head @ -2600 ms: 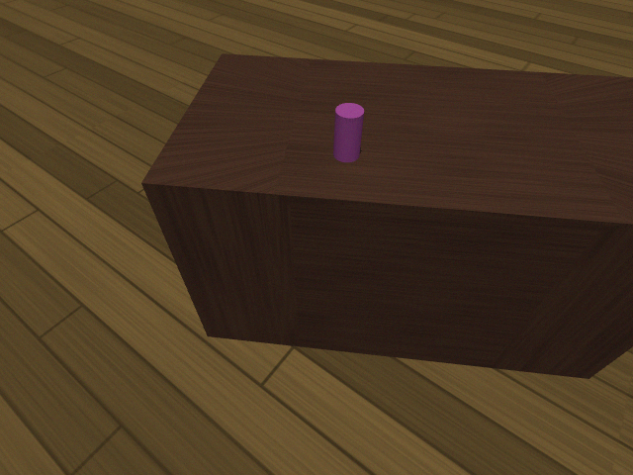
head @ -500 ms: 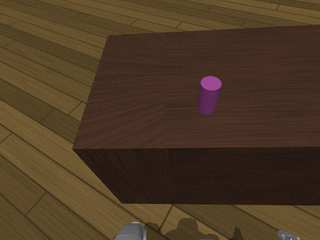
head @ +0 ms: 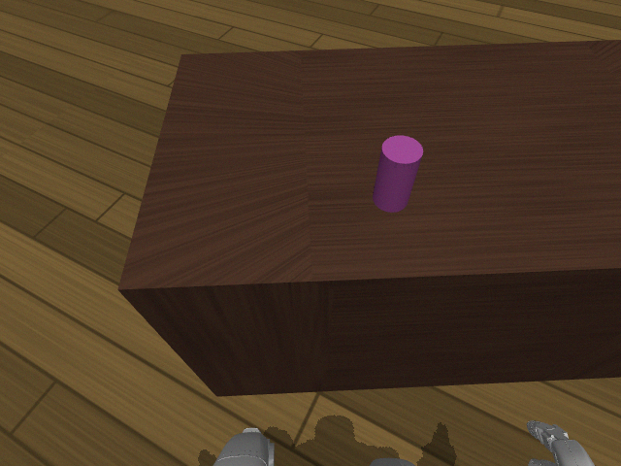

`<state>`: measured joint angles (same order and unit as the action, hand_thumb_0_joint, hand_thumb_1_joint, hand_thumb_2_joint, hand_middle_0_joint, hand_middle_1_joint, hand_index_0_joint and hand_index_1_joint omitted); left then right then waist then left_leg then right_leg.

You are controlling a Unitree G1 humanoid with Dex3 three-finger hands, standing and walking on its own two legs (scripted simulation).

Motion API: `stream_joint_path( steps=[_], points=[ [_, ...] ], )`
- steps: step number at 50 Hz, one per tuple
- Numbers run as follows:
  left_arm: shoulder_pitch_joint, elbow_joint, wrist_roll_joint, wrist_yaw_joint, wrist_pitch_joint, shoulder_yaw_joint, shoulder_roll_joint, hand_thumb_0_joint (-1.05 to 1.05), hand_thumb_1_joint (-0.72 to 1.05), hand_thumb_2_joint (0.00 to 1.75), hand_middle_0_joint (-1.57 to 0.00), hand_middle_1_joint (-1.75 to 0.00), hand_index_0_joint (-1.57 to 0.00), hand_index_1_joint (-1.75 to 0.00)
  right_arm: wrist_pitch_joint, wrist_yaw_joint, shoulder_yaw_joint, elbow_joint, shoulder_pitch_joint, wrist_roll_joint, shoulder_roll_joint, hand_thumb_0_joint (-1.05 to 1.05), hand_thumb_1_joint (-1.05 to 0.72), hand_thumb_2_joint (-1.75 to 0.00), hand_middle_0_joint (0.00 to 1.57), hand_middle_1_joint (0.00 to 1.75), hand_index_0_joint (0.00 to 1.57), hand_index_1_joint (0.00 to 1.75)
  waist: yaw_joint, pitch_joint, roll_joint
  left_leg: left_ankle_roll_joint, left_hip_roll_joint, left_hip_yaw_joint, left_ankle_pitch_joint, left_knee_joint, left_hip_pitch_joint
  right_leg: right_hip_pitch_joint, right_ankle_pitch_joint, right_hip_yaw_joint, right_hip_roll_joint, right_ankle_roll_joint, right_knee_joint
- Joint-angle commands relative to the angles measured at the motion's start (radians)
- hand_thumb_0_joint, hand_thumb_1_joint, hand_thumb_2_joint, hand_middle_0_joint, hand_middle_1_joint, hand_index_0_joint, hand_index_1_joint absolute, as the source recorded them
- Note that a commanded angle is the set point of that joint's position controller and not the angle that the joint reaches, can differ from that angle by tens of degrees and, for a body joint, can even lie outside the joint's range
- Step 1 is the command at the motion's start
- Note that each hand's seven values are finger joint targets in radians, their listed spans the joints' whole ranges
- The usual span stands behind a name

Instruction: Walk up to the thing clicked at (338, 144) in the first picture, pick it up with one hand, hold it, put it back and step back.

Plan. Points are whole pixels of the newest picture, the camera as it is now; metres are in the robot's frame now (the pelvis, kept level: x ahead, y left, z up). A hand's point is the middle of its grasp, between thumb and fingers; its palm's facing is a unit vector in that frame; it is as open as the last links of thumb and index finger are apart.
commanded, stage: walk up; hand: right
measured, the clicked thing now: (395, 175) +0.53 -0.13 +0.01
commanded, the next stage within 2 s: stand in 1.26 s
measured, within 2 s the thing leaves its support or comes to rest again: neither
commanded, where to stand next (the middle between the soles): +0.06 -0.01 m, yaw +2 degrees
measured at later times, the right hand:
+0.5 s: hand out of the picture +0.06 -0.26 -0.13, palm faces -0.03 +0.93 -0.36, open 7.4 cm
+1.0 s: hand out of the picture +0.10 -0.24 -0.12, palm faces -0.07 +0.93 -0.35, open 7.4 cm
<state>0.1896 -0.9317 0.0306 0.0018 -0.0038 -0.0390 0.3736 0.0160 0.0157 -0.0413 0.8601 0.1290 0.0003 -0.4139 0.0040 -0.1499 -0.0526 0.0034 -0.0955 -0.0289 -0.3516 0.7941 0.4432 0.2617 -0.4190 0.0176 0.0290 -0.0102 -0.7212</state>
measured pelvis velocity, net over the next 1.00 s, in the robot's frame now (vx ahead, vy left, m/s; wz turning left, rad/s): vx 0.00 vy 0.01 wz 0.04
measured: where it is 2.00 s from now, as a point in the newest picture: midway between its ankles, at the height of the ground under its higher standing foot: outside the picture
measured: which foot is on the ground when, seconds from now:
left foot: down 0.00-1.00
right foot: down 0.00-1.00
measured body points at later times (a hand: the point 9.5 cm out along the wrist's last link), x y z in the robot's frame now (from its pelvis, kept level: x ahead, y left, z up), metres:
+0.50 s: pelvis -0.02 +0.00 +0.02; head -0.02 +0.00 +0.47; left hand +0.09 +0.30 -0.10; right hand +0.06 -0.31 -0.10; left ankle +0.01 +0.14 -0.71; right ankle -0.02 -0.12 -0.71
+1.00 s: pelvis +0.00 +0.01 +0.03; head +0.01 +0.01 +0.48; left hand +0.06 +0.32 -0.10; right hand +0.10 -0.29 -0.09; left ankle +0.01 +0.14 -0.71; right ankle -0.02 -0.12 -0.71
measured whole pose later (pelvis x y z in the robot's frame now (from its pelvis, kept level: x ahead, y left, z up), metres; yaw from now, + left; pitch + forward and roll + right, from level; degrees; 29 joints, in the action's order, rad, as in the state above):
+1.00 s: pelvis +0.00 +0.01 +0.03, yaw +2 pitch -2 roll +0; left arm 0.08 -1.14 0.01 0.02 0.00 -0.02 0.35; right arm -0.03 0.00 0.01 1.11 0.10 -0.01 -0.35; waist 0.01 -0.05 0.00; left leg 0.02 -0.02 -0.05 -0.19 0.39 0.17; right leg 0.10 -0.23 0.04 -0.02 0.02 -0.36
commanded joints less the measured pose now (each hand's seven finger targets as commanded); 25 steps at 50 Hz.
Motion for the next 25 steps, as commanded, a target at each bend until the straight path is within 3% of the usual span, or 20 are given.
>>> stream_joint_path(
  steps=[1, 2, 4, 6, 7, 8, 9, 10, 11, 12, 13, 14, 15, 16, 17, 19, 20, 25],
  points=[
    [-0.065, 0.092, -0.001, -0.014, 0.029, -0.076, 0.288, 0.0, 0.9, 0.9, -0.2, -0.3, -0.2, -0.3, -0.027, 0.015, -0.054, -0.047, -0.013, 0.003, -0.19, 0.0, -0.9, -0.9, 0.2, 0.3, 0.2, 0.3, -0.006, 0.107, 0.216, -0.028, 0.063, -0.036, -0.228, 0.114, -0.067, 0.087, 0.472, -0.38, -0.342, -0.248, 0.258],
    [-0.063, 0.095, -0.003, -0.016, 0.032, -0.065, 0.258, 0.0, 0.9, 0.9, -0.2, -0.3, -0.2, -0.3, -0.033, 0.009, -0.051, -0.037, -0.017, 0.011, -0.189, 0.0, -0.9, -0.9, 0.2, 0.3, 0.2, 0.3, -0.006, 0.108, 0.189, -0.038, 0.086, -0.014, -0.189, 0.084, -0.049, 0.028, 0.564, -0.263, -0.279, -0.207, 0.226],
    [-0.051, 0.074, -0.004, -0.019, 0.036, -0.061, 0.238, 0.0, 0.9, 0.9, -0.2, -0.3, -0.2, -0.3, -0.044, 0.008, -0.035, -0.012, 0.006, 0.017, -0.148, 0.0, -0.9, -0.9, 0.2, 0.3, 0.2, 0.3, -0.006, 0.136, 0.239, -0.035, 0.088, 0.027, -0.041, -0.045, -0.069, -0.052, 0.662, -0.193, -0.219, -0.14, 0.182],
    [-0.05, 0.076, -0.011, -0.016, 0.03, -0.058, 0.25, 0.0, 0.9, 0.9, -0.2, -0.3, -0.2, -0.3, -0.056, 0.006, -0.03, 0.011, 0.039, 0.009, -0.144, 0.0, -0.9, -0.9, 0.2, 0.3, 0.2, 0.3, -0.008, 0.173, 0.247, -0.037, 0.096, 0.052, 0.092, -0.209, -0.159, -0.07, 0.66, -0.168, -0.19, -0.114, 0.12],
    [-0.061, 0.081, -0.017, -0.013, 0.026, -0.058, 0.245, 0.0, 0.9, 0.9, -0.2, -0.3, -0.2, -0.3, -0.061, 0.007, -0.031, 0.028, 0.065, 0.003, -0.15, 0.0, -0.9, -0.9, 0.2, 0.3, 0.2, 0.3, -0.015, 0.2, 0.229, -0.041, 0.076, 0.037, 0.223, -0.276, -0.24, -0.048, 0.604, -0.147, -0.184, -0.096, 0.093],
    [-0.078, 0.088, -0.023, -0.011, 0.024, -0.053, 0.222, 0.0, 0.9, 0.9, -0.2, -0.3, -0.2, -0.3, -0.068, 0.01, -0.037, 0.043, 0.085, -0.003, -0.167, 0.0, -0.9, -0.9, 0.2, 0.3, 0.2, 0.3, -0.023, 0.228, 0.197, -0.063, 0.032, -0.04, 0.327, -0.307, -0.321, -0.002, 0.515, -0.136, -0.167, -0.071, 0.051],
    [-0.071, 0.093, -0.032, -0.008, 0.022, -0.042, 0.181, 0.0, 0.9, 0.9, -0.2, -0.3, -0.2, -0.3, -0.075, 0.011, -0.045, 0.046, 0.084, -0.016, -0.207, 0.0, -0.9, -0.9, 0.2, 0.3, 0.2, 0.3, -0.014, 0.261, 0.08, -0.114, -0.08, -0.216, 0.408, -0.329, -0.381, 0.08, 0.355, -0.105, -0.113, -0.033, 0.002],
    [-0.042, 0.072, -0.033, -0.01, 0.016, -0.038, 0.172, 0.0, 0.9, 0.9, -0.2, -0.3, -0.2, -0.3, -0.077, 0.006, -0.046, 0.037, 0.033, -0.008, -0.245, 0.0, -0.9, -0.9, 0.2, 0.3, 0.2, 0.3, 0.014, 0.253, 0.026, -0.2, -0.178, -0.32, 0.355, -0.332, -0.311, 0.054, 0.112, -0.057, -0.071, -0.015, 0.004],
    [-0.023, 0.035, -0.025, -0.016, 0.018, -0.039, 0.182, 0.0, 0.9, 0.9, -0.2, -0.3, -0.2, -0.3, -0.074, 0.001, -0.046, 0.039, -0.019, -0.003, -0.252, 0.0, -0.9, -0.9, 0.2, 0.3, 0.2, 0.3, 0.036, 0.227, -0.008, -0.205, -0.189, -0.319, 0.31, -0.336, -0.231, -0.023, 0.047, -0.058, -0.08, -0.025, 0.073],
    [-0.006, 0.016, -0.019, -0.016, 0.028, -0.038, 0.19, 0.0, 0.9, 0.9, -0.2, -0.3, -0.2, -0.3, -0.07, -0.003, -0.034, 0.044, -0.056, -0.003, -0.222, 0.0, -0.9, -0.9, 0.2, 0.3, 0.2, 0.3, 0.055, 0.22, 0.001, -0.154, -0.133, -0.23, 0.318, -0.304, -0.193, -0.085, 0.111, -0.09, -0.101, -0.035, 0.181],
    [-0.016, 0.01, -0.015, -0.012, 0.037, -0.043, 0.212, 0.0, 0.9, 0.9, -0.2, -0.3, -0.2, -0.3, -0.065, -0.004, -0.02, 0.045, -0.058, 0.001, -0.185, 0.0, -0.9, -0.9, 0.2, 0.3, 0.2, 0.3, 0.046, 0.223, 0.044, -0.09, -0.044, -0.113, 0.311, -0.247, -0.167, -0.121, 0.188, -0.159, -0.143, -0.055, 0.264],
    [-0.059, 0.011, -0.018, -0.007, 0.042, -0.048, 0.24, 0.0, 0.9, 0.9, -0.2, -0.3, -0.2, -0.3, -0.06, -0.006, -0.012, 0.051, -0.05, 0.002, -0.165, 0.0, -0.9, -0.9, 0.2, 0.3, 0.2, 0.3, 0.018, 0.182, 0.064, -0.042, 0.045, -0.031, 0.246, -0.22, -0.169, -0.072, 0.218, -0.215, -0.187, -0.087, 0.3],
    [-0.095, 0.02, -0.019, -0.005, 0.039, -0.048, 0.255, 0.0, 0.9, 0.9, -0.2, -0.3, -0.2, -0.3, -0.059, -0.005, -0.011, 0.071, -0.02, -0.001, -0.161, 0.0, -0.9, -0.9, 0.2, 0.3, 0.2, 0.3, -0.003, 0.163, 0.056, -0.023, 0.066, -0.017, 0.155, -0.227, -0.19, -0.029, 0.2, -0.248, -0.225, -0.112, 0.309],
    [-0.119, 0.017, -0.021, -0.005, 0.036, -0.045, 0.25, 0.0, 0.9, 0.9, -0.2, -0.3, -0.2, -0.3, -0.058, -0.006, -0.011, 0.094, -0.007, -0.002, -0.162, 0.0, -0.9, -0.9, 0.2, 0.3, 0.2, 0.3, -0.012, 0.146, 0.044, -0.02, 0.064, -0.023, 0.114, -0.255, -0.211, -0.003, 0.163, -0.234, -0.232, -0.118, 0.322],
    [-0.142, 0.015, -0.021, -0.003, 0.033, -0.04, 0.24, 0.0, 0.9, 0.9, -0.2, -0.3, -0.2, -0.3, -0.058, -0.009, -0.012, 0.109, -0.002, -0.004, -0.166, 0.0, -0.9, -0.9, 0.2, 0.3, 0.2, 0.3, -0.021, 0.132, 0.043, -0.03, 0.052, -0.046, 0.11, -0.303, -0.239, 0.027, 0.125, -0.205, -0.212, -0.097, 0.329],
    [-0.158, 0.0, -0.023, -0.001, 0.028, -0.034, 0.214, 0.0, 0.9, 0.9, -0.2, -0.3, -0.2, -0.3, -0.063, -0.013, -0.013, 0.114, -0.032, -0.007, -0.175, 0.0, -0.9, -0.9, 0.2, 0.3, 0.2, 0.3, -0.006, 0.106, 0.044, -0.052, 0.003, -0.107, 0.113, -0.374, -0.218, 0.018, 0.055, -0.129, -0.141, -0.058, 0.335],
    [-0.142, -0.014, -0.021, 0.001, 0.029, -0.032, 0.205, 0.0, 0.9, 0.9, -0.2, -0.3, -0.2, -0.3, -0.065, -0.015, -0.009, 0.116, -0.043, -0.006, -0.175, 0.0, -0.9, -0.9, 0.2, 0.3, 0.2, 0.3, 0.008, 0.111, 0.044, -0.057, -0.01, -0.117, 0.095, -0.386, -0.213, -0.006, 0.045, -0.116, -0.13, -0.052, 0.346],
    [-0.167, -0.053, -0.022, 0.007, 0.029, -0.033, 0.202, 0.0, 0.9, 0.9, -0.2, -0.3, -0.2, -0.3, -0.071, -0.011, 0.002, 0.149, -0.041, -0.007, -0.168, 0.0, -0.9, -0.9, 0.2, 0.3, 0.2, 0.3, 0.002, 0.122, 0.066, -0.041, -0.002, -0.106, 0.119, -0.427, -0.199, -0.08, 0.105, -0.117, -0.134, -0.045, 0.379]
  ],
)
